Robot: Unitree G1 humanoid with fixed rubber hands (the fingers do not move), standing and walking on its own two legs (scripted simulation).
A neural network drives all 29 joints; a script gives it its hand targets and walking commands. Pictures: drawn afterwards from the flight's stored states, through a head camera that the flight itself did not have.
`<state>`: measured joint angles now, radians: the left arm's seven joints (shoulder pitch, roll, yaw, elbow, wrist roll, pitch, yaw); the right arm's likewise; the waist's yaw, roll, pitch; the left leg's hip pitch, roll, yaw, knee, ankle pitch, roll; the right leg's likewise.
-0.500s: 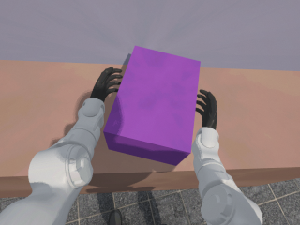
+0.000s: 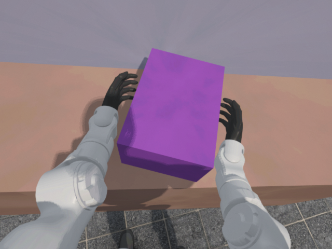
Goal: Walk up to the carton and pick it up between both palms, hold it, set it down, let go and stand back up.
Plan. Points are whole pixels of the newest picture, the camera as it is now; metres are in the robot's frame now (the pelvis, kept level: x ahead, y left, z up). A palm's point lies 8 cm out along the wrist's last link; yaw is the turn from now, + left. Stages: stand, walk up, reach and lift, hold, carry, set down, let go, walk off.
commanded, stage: set down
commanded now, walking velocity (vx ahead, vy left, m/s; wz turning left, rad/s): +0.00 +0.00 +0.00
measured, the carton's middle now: (173, 114) +0.47 -0.02 -0.04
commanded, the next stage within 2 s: none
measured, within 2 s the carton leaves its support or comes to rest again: neither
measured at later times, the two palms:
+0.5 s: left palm (112, 102) +0.47 +0.14 +0.01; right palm (232, 134) +0.40 -0.15 +0.00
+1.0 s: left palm (116, 102) +0.49 +0.14 -0.02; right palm (229, 136) +0.40 -0.16 -0.02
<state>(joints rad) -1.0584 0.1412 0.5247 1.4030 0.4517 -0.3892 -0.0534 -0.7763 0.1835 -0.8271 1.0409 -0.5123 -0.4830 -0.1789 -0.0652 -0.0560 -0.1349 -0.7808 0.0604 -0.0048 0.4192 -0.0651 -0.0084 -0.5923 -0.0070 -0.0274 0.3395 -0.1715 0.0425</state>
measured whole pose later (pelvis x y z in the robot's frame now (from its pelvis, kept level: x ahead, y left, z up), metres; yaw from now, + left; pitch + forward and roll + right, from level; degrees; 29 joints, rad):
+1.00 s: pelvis +0.01 +0.01 -0.02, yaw -3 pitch +30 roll -5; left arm -1.08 0.23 0.19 1.55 0.05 -0.39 0.04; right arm -0.86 0.05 -0.39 1.34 -0.10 -0.46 -0.22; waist -0.14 -0.01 -0.25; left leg -0.98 0.08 0.01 0.61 -0.17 0.00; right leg -0.77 0.00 -0.01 0.48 -0.24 0.06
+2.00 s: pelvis -0.01 +0.01 -0.01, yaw +0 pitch +19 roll -4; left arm -1.18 0.40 -0.18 1.43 -0.30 -0.07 -0.02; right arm -0.99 -0.12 -0.04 1.15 0.33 0.00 -0.23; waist -0.18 -0.04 -0.22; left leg -0.76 0.06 0.00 0.55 -0.12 0.00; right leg -0.57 -0.01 -0.02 0.47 -0.23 0.06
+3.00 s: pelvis -0.01 +0.01 +0.01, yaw -2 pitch +2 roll -2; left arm -0.46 0.30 0.00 0.72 -0.21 0.01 -0.10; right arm -0.27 -0.04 0.02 0.55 0.23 -0.09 -0.33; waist -0.04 -0.03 0.00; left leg -0.38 0.06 0.05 0.49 -0.16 0.01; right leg -0.21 -0.02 0.03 0.40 -0.24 0.06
